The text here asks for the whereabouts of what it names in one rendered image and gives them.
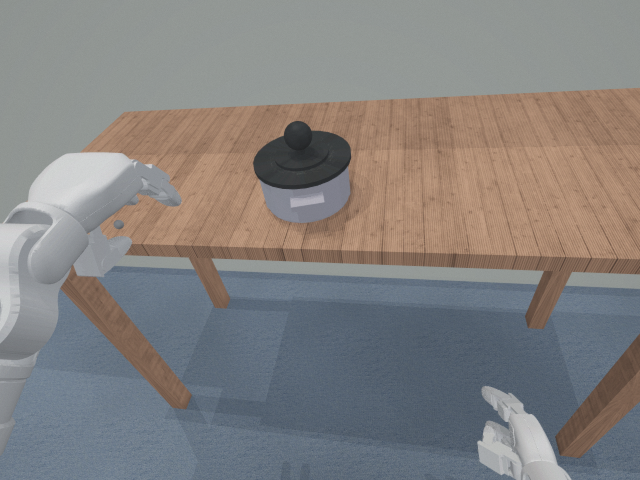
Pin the robot left hand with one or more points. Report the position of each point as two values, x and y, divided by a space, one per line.
93 186

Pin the lid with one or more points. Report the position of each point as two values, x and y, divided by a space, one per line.
278 165

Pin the left robot forearm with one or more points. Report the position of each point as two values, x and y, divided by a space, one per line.
39 243

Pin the robot right hand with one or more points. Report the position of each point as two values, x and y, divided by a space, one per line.
508 451

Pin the knob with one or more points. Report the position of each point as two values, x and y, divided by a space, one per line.
298 135

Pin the pot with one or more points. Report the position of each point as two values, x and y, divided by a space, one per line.
308 204

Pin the table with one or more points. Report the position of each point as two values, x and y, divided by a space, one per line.
546 181

